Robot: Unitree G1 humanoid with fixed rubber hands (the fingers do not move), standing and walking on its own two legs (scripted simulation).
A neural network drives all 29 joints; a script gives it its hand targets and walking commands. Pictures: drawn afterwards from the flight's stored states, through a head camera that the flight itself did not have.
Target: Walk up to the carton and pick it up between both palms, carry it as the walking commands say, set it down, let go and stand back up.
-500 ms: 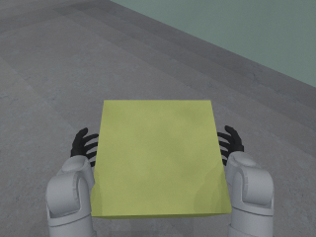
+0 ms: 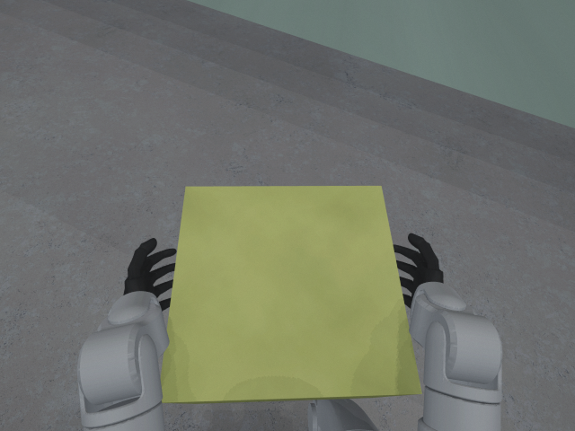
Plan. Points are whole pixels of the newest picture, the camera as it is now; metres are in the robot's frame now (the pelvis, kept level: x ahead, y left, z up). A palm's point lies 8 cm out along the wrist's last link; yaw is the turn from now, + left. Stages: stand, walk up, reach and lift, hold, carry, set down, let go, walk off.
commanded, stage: carry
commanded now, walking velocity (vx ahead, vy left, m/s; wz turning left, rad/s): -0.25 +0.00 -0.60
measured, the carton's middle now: (284, 299) +0.30 +0.01 -0.01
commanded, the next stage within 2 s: none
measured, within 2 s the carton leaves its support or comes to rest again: neither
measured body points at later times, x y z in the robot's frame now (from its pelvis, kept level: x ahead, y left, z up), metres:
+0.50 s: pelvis -0.21 +0.01 -0.02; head -0.17 +0.02 +0.43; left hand +0.12 +0.09 +0.04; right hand +0.01 -0.25 +0.06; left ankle -0.16 +0.09 -0.74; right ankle -0.11 -0.17 -0.73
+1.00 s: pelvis -0.38 +0.05 +0.00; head -0.36 +0.05 +0.45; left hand -0.05 +0.04 +0.05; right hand -0.25 -0.25 +0.05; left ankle -0.29 +0.13 -0.68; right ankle -0.45 -0.05 -0.73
